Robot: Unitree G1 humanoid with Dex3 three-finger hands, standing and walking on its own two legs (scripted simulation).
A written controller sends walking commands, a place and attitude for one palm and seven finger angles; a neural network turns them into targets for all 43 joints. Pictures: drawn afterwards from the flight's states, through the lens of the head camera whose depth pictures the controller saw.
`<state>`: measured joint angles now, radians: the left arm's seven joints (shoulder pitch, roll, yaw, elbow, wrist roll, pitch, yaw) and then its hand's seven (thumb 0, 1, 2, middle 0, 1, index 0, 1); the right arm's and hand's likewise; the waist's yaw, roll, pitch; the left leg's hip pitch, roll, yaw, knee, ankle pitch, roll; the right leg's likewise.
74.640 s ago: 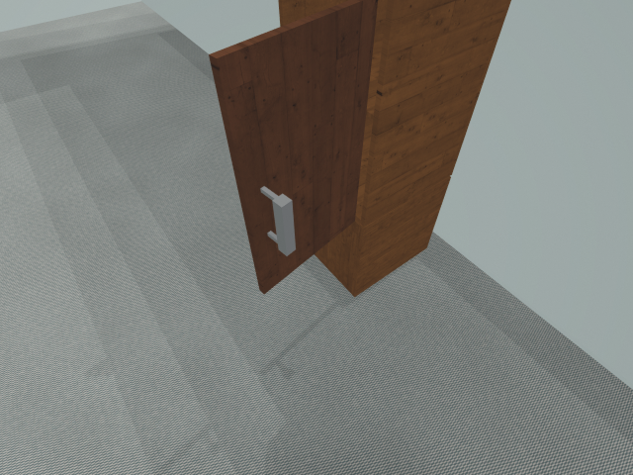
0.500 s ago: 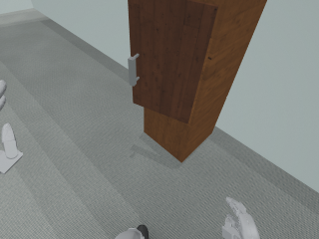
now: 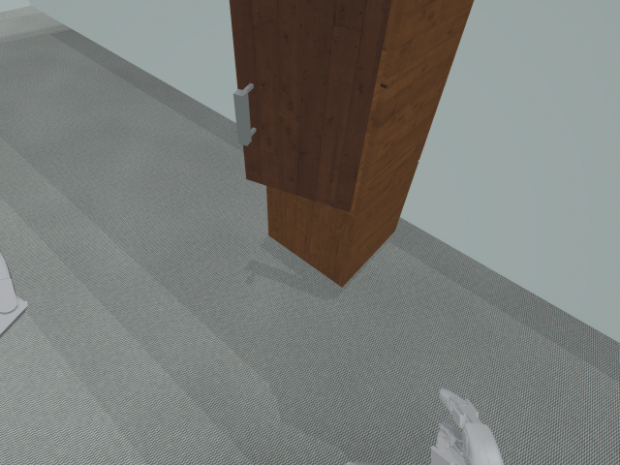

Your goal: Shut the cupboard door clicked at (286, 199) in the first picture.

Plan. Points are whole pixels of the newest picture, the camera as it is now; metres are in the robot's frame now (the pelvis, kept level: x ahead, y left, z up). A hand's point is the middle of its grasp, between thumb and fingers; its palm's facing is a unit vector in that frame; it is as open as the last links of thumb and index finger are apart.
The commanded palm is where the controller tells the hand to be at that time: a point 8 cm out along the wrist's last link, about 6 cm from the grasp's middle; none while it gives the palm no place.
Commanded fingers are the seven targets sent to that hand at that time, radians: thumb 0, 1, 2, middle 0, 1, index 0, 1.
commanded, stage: stop stepping back and stand still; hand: left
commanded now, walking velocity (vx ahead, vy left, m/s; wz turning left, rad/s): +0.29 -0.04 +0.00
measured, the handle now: (247, 114) +0.94 +0.17 -0.07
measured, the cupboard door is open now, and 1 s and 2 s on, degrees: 18 18 18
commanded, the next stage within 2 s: let the arm hang, fingers relaxed in 0.88 s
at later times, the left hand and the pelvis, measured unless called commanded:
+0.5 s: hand (17, 306) +0.21 +0.25 +0.20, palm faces +0.47 -0.78 -0.42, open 7.4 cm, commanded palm +0.14 +0.30 +0.19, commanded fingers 0.00 0.90 0.90 -0.20 -0.30 -0.20 -0.30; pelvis +0.01 +0.00 +0.01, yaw +2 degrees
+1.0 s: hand out of the picture +0.23 +0.29 +0.17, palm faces +0.44 -0.78 -0.45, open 7.4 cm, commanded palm none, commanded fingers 0.00 0.90 0.90 -0.20 -0.30 -0.20 -0.30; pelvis +0.03 +0.02 +0.01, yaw +0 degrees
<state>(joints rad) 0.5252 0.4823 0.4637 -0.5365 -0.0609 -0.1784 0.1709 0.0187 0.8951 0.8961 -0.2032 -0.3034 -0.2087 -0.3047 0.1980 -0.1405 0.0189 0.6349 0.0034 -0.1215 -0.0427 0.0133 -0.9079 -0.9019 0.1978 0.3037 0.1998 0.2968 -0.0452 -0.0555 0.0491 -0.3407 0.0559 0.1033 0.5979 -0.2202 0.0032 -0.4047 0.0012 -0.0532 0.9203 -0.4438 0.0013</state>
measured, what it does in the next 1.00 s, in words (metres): steps on the spot: right foot, then left foot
